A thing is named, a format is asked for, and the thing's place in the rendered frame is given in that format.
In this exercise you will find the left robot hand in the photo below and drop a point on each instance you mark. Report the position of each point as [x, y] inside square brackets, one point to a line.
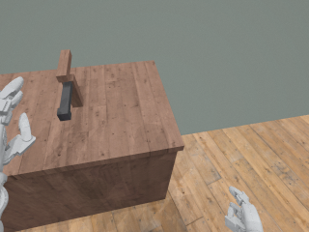
[10, 97]

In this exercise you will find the counter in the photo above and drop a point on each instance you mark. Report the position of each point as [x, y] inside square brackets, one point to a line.
[118, 149]

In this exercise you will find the right robot hand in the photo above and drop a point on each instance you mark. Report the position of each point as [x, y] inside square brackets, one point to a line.
[247, 218]

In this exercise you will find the tap lever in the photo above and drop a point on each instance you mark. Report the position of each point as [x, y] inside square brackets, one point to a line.
[63, 112]

